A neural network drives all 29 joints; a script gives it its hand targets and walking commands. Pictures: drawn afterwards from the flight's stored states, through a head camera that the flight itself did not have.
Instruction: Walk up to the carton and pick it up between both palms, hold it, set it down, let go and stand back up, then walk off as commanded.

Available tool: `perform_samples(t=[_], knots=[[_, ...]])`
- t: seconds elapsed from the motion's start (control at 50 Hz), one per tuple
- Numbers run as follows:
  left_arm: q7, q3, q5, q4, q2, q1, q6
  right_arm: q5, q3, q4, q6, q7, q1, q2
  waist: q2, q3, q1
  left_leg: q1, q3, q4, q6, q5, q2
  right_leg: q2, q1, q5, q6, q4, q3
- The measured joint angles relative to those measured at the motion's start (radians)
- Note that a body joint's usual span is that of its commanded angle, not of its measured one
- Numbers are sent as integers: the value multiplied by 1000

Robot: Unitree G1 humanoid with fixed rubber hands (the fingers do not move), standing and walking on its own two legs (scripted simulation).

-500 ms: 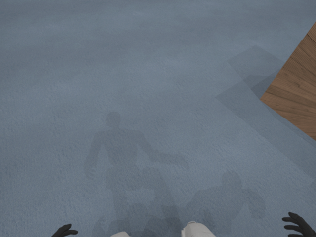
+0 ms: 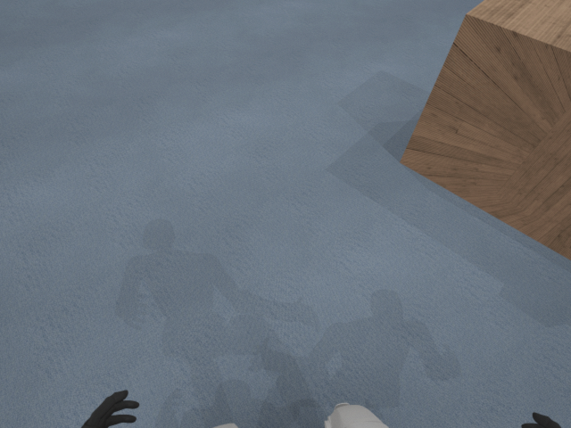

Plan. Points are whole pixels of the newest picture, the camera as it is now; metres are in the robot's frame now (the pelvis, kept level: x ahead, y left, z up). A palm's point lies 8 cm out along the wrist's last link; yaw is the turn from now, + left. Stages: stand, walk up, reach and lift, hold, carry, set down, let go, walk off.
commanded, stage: walk up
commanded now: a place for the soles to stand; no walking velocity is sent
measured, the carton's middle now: out of the picture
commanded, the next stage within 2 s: none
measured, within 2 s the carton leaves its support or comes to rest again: neither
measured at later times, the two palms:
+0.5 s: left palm (172, 384) +0.19 +0.19 -0.11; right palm out of the picture +0.06 -0.43 -0.07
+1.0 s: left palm (267, 337) +0.26 +0.05 -0.12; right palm out of the picture +0.08 -0.57 -0.07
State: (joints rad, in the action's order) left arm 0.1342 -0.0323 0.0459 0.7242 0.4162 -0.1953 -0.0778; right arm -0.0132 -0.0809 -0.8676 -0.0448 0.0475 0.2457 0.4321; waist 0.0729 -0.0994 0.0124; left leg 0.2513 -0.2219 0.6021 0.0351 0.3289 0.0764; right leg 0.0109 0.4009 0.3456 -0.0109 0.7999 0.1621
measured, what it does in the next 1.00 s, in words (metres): steps to the right, turning right: right foot, then left foot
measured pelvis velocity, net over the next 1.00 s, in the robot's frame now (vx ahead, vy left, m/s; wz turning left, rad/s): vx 0.09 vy -0.21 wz -0.34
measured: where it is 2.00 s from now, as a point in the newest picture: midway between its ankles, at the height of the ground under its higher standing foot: outside the picture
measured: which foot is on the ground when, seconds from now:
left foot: down 0.00-0.18, up 0.20-0.38, down 0.40-0.76, up 0.78-0.96, down 0.98-1.00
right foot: up 0.00-0.16, down 0.18-0.40, up 0.42-0.74, down 0.76-1.00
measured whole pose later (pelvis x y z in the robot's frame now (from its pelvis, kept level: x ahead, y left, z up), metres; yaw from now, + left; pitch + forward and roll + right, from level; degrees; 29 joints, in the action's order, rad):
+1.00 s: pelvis +0.09 -0.21 -0.01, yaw -19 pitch +1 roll +0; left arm 0.10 -0.03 0.05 0.73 0.42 -0.27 -0.06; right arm -0.01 -0.08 -0.84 -0.10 0.05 0.17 0.46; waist 0.05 -0.09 0.01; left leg 0.33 -0.16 0.66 0.04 0.33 0.05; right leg 0.10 0.37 0.34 0.00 0.72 0.17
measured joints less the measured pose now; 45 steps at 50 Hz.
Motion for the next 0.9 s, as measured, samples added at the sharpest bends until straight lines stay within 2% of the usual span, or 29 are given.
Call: perform_samples(t=[0.08,0.16,0.18,0.2,0.24,0.3,0.36,0.4,0.42,0.46,0.5,0.64,0.74,0.76,0.78,0.8,0.84,0.9], knots=[[2,0,0,0,1,0,-2,0,-6,29,0,-12,0,0,33,0,0,-15,-26,3,-20,8,13,-27,0,0,0,0,-3],[2,0,0,-1,2,-13,0,0,-7,68,0,-24,-6,7,38,1,1,-15,-50,48,-56,37,43,-29,-11,-6,10,-47,-12],[2,0,0,0,0,-21,5,0,-7,74,2,-25,-12,12,26,-1,1,-11,-50,84,-58,57,60,-20,-21,-8,16,-63,-14],[2,0,0,1,-5,-34,9,0,-7,72,8,-25,-25,17,4,-1,1,-1,-41,138,-39,99,75,2,-23,-5,12,-56,-15],[2,0,0,1,-7,-54,12,0,-7,75,15,-24,-46,12,-13,-2,2,37,6,247,-28,215,39,23,-27,-9,12,-62,-3],[-6,0,0,0,-7,-63,11,0,-7,80,8,-22,-66,10,-29,-1,0,80,38,281,-14,253,-21,43,-32,-39,15,-106,10],[-10,0,0,0,-6,-56,11,0,-7,73,-8,-11,-69,10,-35,0,-1,74,45,175,-5,204,-56,64,-31,-51,15,-126,13],[-10,0,0,0,-6,-48,9,0,-7,60,-20,-3,-65,10,-41,1,-1,35,50,23,10,53,-57,87,-31,-49,15,-124,14],[-10,0,0,0,-6,-36,6,0,-7,52,-24,1,-52,6,-32,1,0,31,49,14,16,2,-57,88,-31,-44,15,-112,15],[-11,0,0,0,-6,-20,6,0,-7,32,-25,3,-30,3,-22,4,-1,18,50,13,11,0,-47,87,-16,-15,15,-45,11],[-11,0,0,0,-3,-12,6,0,-7,10,-25,3,-19,4,-20,4,0,-5,49,7,-2,18,-25,78,-1,-12,15,13,5],[6,0,0,0,1,6,6,0,-7,-19,-26,-10,-6,4,20,4,0,-71,24,0,-47,50,18,-26,12,2,15,28,5],[11,0,0,0,2,9,13,0,-7,-10,-26,-25,-9,20,22,13,1,-91,6,32,-91,89,67,-49,4,-1,15,-16,-4],[9,-1,0,0,4,1,23,0,-7,-6,-25,-27,-13,27,19,12,1,-82,5,74,-76,112,80,-46,-10,2,12,-51,-5],[6,-1,0,3,-1,-10,30,0,-7,-9,-18,-27,-29,36,-1,9,2,-63,14,149,-45,129,101,-23,-12,15,-2,-40,-9],[4,-1,0,3,-5,-24,33,0,-7,-10,-9,-26,-45,37,-16,8,3,-32,36,239,-31,170,96,-2,-14,17,-9,-36,-6],[-4,-1,0,3,-5,-47,34,0,-5,-1,-8,-23,-62,31,-19,9,2,32,59,357,-20,241,46,12,-21,6,-7,-54,6],[-27,-1,0,3,-3,-71,33,0,1,15,-17,-22,-81,29,-29,10,0,101,62,349,-13,247,-2,34,-30,-17,4,-96,7]])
